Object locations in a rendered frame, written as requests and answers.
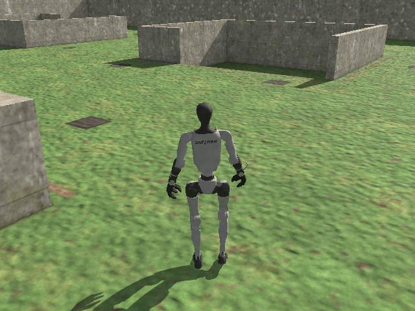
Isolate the robot left hand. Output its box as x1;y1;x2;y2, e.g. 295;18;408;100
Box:
166;184;182;199

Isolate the right robot upper arm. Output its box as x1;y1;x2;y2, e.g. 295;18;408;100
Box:
219;130;239;165

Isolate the robot right hand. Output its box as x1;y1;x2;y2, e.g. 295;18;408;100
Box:
231;174;246;187

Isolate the right robot forearm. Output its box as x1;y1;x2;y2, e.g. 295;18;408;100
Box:
233;155;245;177

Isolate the left robot thigh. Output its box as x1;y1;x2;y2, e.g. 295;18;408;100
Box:
185;181;201;227

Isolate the humanoid robot head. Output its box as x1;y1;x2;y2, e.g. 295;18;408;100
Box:
195;102;216;134

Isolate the left robot upper arm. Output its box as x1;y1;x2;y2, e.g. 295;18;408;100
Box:
174;132;192;168

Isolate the left robot forearm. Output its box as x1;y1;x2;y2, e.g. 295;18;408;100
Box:
168;159;181;185

